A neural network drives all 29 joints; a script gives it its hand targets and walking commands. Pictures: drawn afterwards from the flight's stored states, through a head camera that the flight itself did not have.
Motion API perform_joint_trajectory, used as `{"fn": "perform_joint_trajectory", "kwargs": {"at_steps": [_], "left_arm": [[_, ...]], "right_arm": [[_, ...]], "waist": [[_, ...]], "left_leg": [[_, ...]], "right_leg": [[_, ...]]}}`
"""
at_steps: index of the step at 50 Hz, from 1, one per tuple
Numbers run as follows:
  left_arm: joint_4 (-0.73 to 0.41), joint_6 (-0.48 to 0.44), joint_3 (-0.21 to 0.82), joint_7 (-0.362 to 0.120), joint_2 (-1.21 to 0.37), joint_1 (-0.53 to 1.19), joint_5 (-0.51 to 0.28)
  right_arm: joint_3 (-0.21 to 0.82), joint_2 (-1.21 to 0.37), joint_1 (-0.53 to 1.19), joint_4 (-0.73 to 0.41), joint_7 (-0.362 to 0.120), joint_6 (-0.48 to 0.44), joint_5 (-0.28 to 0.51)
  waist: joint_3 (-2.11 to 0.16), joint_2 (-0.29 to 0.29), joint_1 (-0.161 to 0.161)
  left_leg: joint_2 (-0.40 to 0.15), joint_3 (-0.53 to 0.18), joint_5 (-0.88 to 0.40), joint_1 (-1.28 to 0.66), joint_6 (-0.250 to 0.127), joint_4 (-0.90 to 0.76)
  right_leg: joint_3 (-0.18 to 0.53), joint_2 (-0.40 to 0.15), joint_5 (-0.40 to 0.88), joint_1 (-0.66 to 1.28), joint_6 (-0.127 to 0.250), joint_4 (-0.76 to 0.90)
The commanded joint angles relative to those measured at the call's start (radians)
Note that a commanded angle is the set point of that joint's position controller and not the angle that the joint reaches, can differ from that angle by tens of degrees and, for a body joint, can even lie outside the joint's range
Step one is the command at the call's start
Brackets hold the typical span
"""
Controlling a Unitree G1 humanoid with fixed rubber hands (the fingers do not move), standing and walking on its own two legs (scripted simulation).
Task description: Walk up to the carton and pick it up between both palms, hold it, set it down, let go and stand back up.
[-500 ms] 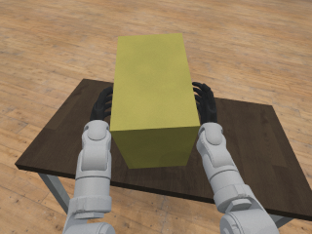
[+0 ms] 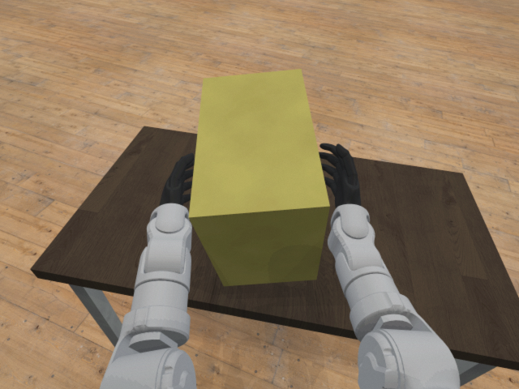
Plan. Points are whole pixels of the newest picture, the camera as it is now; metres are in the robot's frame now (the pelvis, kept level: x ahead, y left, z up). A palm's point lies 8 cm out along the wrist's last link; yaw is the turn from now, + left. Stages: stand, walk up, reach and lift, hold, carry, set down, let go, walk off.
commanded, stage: set down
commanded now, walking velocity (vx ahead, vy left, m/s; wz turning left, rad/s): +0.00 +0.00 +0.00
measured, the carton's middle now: (261, 181) +0.46 -0.02 +0.08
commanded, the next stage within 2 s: none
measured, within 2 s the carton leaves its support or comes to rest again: neither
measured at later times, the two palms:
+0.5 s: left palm (182, 209) +0.39 +0.12 +0.08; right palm (343, 197) +0.39 -0.15 +0.11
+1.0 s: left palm (189, 212) +0.41 +0.11 +0.05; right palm (341, 199) +0.41 -0.15 +0.08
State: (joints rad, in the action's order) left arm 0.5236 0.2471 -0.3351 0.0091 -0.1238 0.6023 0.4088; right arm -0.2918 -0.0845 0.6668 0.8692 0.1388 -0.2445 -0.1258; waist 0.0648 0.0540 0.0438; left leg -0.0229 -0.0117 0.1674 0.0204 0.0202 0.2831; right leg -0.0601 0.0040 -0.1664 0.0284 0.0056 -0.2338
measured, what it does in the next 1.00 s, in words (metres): stands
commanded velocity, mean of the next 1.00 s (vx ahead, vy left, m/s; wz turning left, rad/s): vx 0.00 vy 0.00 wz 0.00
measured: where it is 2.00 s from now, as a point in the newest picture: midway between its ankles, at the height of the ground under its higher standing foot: outside the picture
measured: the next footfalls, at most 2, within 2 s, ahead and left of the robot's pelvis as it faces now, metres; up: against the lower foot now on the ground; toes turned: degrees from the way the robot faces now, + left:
none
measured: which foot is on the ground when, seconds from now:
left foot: down 0.00-1.00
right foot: down 0.00-1.00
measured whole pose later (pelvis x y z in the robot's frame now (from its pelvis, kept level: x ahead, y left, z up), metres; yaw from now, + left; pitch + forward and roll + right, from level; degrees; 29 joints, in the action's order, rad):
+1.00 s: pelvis +0.02 +0.00 +0.00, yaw -2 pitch +4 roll +0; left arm 0.82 -0.01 -0.49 0.04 -0.13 0.68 0.42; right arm -0.59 -0.14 0.76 0.97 0.07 -0.31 -0.41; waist 0.00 0.03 0.02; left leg -0.04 0.03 0.18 0.19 0.02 0.30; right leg -0.02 0.01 -0.18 -0.17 0.01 -0.28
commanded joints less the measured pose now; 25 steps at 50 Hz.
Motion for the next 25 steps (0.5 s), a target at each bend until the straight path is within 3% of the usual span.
{"fn": "perform_joint_trajectory", "kwargs": {"at_steps": [1, 25], "left_arm": [[-0.057, -0.138, 0.322, -0.107, -0.490, 0.621, -0.057], [0.097, -0.273, 0.193, -0.070, -0.466, 0.722, -0.023]], "right_arm": [[0.250, -0.433, 0.562, -0.062, -0.121, -0.043, -0.068], [0.076, -0.512, 0.547, 0.070, -0.165, -0.060, -0.237]], "waist": [[-0.402, -0.054, -0.006], [-0.466, -0.053, -0.015]], "left_leg": [[0.023, 0.105, -0.298, -0.076, 0.022, 0.001], [0.012, 0.126, -0.270, 0.016, 0.014, -0.005]], "right_leg": [[-0.081, 0.024, 0.403, 0.128, -0.054, -0.038], [-0.051, 0.010, 0.470, 0.131, -0.060, -0.079]]}}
